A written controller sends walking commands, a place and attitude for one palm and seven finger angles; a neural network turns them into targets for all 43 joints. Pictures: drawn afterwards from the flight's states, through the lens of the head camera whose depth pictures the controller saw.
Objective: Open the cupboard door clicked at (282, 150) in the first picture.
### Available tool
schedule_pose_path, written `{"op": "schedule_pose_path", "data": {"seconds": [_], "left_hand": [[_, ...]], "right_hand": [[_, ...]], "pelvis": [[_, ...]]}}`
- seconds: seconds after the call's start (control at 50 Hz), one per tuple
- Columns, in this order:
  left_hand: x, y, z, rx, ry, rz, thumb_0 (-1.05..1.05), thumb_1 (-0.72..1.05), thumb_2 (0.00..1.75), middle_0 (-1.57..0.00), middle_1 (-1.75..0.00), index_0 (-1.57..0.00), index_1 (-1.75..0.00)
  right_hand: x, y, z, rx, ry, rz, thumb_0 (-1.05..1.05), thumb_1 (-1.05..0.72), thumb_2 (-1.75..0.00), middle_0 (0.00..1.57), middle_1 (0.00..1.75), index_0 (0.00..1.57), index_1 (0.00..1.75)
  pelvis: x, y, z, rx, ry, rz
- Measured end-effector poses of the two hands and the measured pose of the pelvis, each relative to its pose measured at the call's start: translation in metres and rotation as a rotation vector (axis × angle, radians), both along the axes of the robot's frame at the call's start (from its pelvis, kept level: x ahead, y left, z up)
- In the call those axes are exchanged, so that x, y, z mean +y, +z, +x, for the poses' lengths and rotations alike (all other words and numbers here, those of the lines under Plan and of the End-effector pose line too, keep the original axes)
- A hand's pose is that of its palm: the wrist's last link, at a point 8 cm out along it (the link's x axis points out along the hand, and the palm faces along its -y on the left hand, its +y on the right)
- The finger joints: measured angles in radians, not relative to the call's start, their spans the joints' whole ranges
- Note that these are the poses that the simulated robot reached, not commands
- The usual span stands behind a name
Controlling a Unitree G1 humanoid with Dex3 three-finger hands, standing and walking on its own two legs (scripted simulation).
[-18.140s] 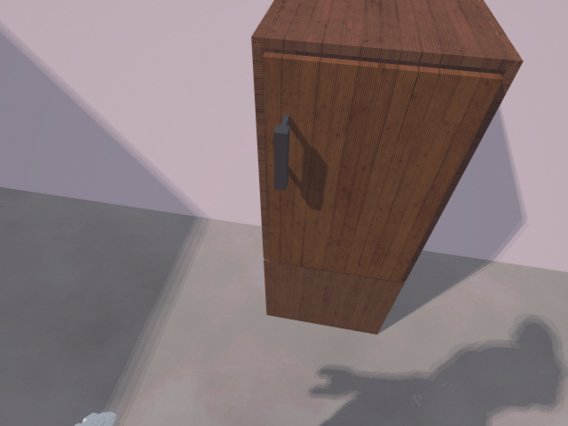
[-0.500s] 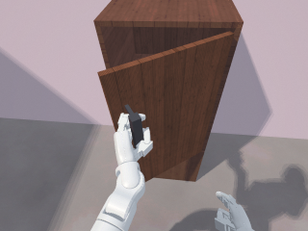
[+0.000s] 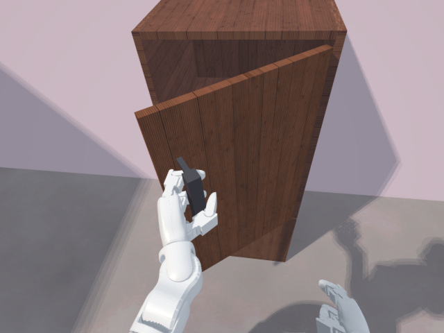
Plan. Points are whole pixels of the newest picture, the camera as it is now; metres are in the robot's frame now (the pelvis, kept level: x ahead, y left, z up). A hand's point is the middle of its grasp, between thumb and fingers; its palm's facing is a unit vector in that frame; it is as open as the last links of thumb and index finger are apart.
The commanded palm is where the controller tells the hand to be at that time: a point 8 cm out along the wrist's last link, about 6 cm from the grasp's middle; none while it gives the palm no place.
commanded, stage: open thumb and fingers to let go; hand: left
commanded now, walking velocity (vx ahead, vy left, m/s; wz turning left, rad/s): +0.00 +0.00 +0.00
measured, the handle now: (191, 191) +0.35 +0.07 +0.08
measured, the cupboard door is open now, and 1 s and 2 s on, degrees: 38 43 43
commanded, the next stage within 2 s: slide the hand sideways off the handle in 0.60 s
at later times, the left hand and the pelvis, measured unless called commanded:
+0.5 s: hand (202, 216) +0.29 +0.05 +0.09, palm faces +0.19 -0.98 -0.06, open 14.6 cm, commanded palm +0.25 +0.07 +0.09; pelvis -0.01 +0.03 -0.01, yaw -1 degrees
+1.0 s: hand (207, 238) +0.26 +0.03 +0.08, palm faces -0.24 -0.97 +0.00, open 16.4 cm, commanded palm +0.24 +0.09 +0.09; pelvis -0.03 +0.04 -0.01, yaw -1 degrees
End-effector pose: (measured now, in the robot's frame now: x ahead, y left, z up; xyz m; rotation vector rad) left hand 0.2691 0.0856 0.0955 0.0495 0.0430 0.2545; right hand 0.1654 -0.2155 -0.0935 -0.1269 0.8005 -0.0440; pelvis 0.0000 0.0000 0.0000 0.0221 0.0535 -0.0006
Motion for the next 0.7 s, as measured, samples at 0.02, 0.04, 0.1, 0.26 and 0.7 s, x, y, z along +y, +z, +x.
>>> {"op": "schedule_pose_path", "data": {"seconds": [0.02, 0.04, 0.1, 0.26, 0.7], "left_hand": [[0.0, 0.0, -0.001, -0.003, -0.004, 0.0, 0.01, 0.48, 0.71, -0.35, -1.27, -0.37, -1.29], [0.0, 0.0, -0.002, -0.006, -0.01, 0.001, 0.01, 0.44, 0.69, -0.35, -1.26, -0.36, -1.29], [0.0, -0.001, -0.005, -0.013, -0.031, 0.002, 0.01, 0.29, 0.63, -0.34, -1.25, -0.35, -1.26], [0.015, -0.003, -0.012, -0.021, 0.005, -0.001, 0.0, -0.18, 0.44, -0.32, -1.21, -0.32, -1.22], [0.004, -0.002, -0.003, -0.021, -0.087, 0.004, -0.01, -0.5, 0.3, -0.26, -0.51, -0.23, -0.54]], "right_hand": [[0.0, 0.0, -0.001, 0.0, -0.001, 0.001, 0.02, -0.91, -0.9, 0.2, 0.3, 0.19, 0.3], [0.001, 0.0, -0.001, -0.001, -0.003, 0.002, 0.02, -0.91, -0.9, 0.2, 0.3, 0.19, 0.3], [0.002, 0.0, -0.004, -0.003, -0.012, 0.005, 0.02, -0.91, -0.9, 0.2, 0.3, 0.19, 0.3], [0.011, 0.0, -0.009, -0.01, -0.008, -0.004, 0.02, -0.91, -0.9, 0.2, 0.3, 0.19, 0.3], [0.047, -0.002, -0.019, -0.016, 0.017, 0.028, 0.02, -0.91, -0.9, 0.2, 0.3, 0.2, 0.3]], "pelvis": [[0.0, 0.0, 0.0, 0.002, 0.0, 0.0], [0.001, 0.0, 0.0, 0.004, 0.0, 0.0], [0.002, -0.001, 0.001, 0.005, -0.003, 0.0], [0.011, -0.001, -0.003, -0.005, 0.001, -0.01], [0.034, -0.006, -0.019, -0.005, -0.02, -0.021]]}}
